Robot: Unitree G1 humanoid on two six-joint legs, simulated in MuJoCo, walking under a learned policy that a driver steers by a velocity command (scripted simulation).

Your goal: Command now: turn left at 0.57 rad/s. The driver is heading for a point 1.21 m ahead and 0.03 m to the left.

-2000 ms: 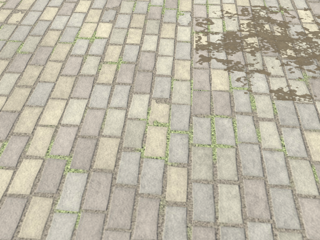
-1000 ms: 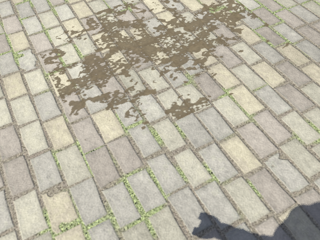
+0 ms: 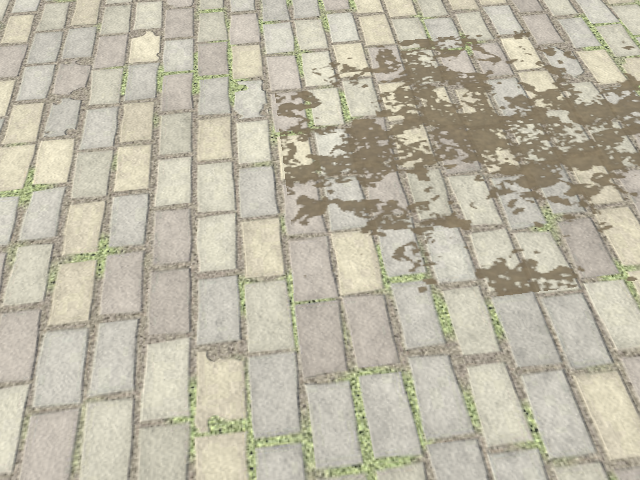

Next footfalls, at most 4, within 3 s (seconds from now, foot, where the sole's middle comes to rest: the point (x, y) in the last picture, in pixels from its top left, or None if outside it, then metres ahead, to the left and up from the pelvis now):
0.34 left None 0.02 0.14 -0.77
0.64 right None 0.05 -0.11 -0.77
1.40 right None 0.42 -0.04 -0.77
1.96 left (227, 385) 0.67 0.24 -0.77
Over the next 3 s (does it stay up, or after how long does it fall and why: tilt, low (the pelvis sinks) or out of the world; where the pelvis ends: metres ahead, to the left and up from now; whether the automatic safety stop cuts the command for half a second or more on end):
stays up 0.73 0.12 -0.01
